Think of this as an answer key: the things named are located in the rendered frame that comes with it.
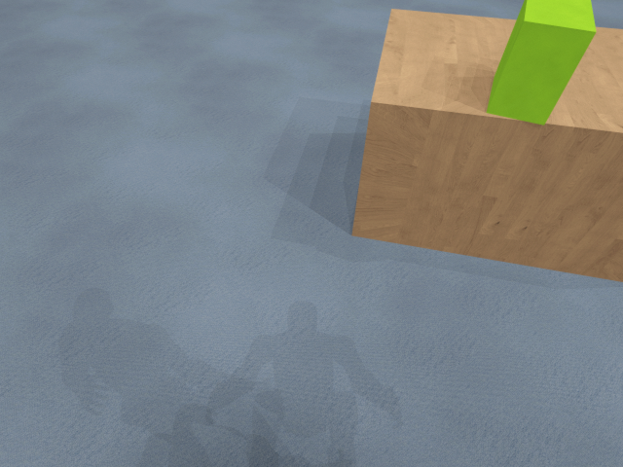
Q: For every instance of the carton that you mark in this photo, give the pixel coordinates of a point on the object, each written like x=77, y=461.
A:
x=547, y=42

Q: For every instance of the pedestal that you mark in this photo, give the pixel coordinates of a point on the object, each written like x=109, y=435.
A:
x=440, y=173

